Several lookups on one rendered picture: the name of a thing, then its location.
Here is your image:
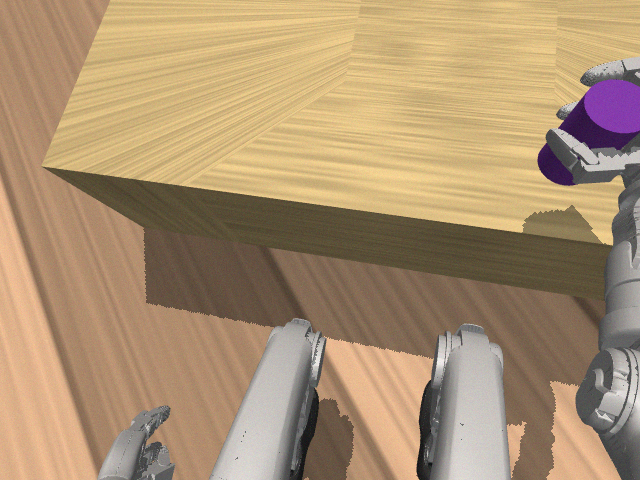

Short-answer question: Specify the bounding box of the right robot foot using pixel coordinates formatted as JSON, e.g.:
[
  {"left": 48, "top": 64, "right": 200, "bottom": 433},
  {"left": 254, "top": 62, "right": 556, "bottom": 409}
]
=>
[{"left": 416, "top": 380, "right": 433, "bottom": 480}]

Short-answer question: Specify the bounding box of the right robot hand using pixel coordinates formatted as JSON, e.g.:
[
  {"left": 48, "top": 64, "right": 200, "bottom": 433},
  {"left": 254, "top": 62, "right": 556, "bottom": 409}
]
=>
[{"left": 546, "top": 57, "right": 640, "bottom": 188}]

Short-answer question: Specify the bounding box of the left robot foot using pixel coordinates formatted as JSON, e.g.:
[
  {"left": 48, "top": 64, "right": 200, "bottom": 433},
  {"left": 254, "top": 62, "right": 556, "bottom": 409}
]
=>
[{"left": 289, "top": 388, "right": 319, "bottom": 480}]

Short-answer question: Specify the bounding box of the right robot arm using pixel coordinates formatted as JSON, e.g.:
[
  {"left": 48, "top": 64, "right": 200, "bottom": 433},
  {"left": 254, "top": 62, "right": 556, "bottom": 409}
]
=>
[{"left": 576, "top": 179, "right": 640, "bottom": 480}]

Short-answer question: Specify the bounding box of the left robot hand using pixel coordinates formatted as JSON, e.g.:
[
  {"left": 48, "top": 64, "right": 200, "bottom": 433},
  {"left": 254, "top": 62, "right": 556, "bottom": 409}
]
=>
[{"left": 97, "top": 406, "right": 175, "bottom": 480}]

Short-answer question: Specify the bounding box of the can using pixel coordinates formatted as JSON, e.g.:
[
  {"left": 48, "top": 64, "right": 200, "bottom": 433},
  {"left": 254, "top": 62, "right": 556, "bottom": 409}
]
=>
[{"left": 537, "top": 80, "right": 640, "bottom": 186}]

